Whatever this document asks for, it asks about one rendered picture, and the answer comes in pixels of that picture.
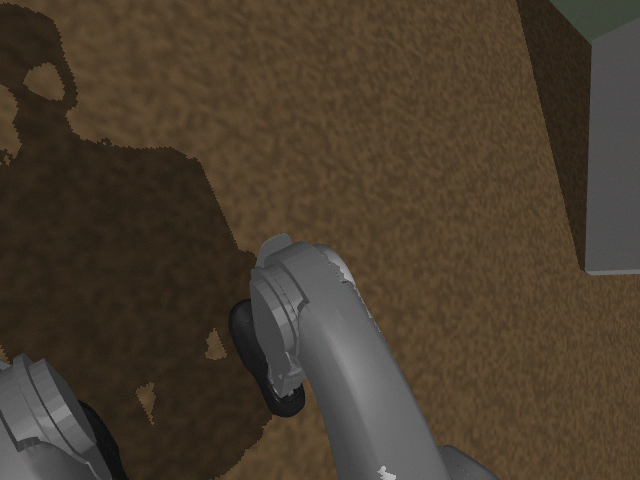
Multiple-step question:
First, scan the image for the right robot hand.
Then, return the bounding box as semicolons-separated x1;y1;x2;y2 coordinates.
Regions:
438;445;500;480

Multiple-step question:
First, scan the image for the right robot foot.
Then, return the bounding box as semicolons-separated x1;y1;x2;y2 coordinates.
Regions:
228;299;305;417

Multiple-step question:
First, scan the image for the left robot foot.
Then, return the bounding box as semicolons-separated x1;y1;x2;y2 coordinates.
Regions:
78;400;129;480

